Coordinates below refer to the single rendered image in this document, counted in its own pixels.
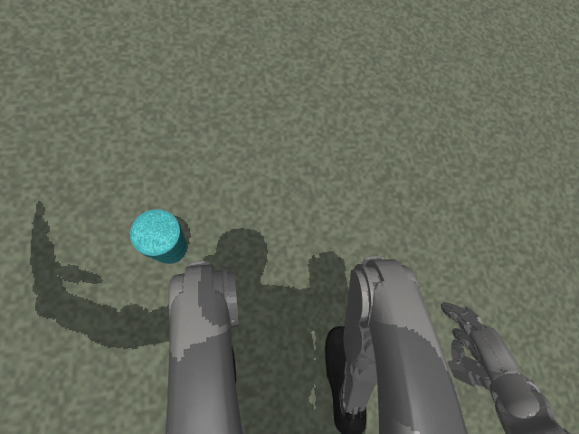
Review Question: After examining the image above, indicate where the cup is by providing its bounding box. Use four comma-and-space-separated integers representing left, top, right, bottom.
130, 210, 186, 264

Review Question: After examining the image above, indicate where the right robot hand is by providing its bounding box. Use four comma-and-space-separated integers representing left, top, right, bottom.
441, 303, 522, 391

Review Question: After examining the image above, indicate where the right robot foot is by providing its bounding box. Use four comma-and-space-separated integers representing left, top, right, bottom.
325, 326, 366, 434

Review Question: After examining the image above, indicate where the right robot arm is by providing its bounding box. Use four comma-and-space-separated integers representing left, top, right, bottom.
489, 374, 571, 434

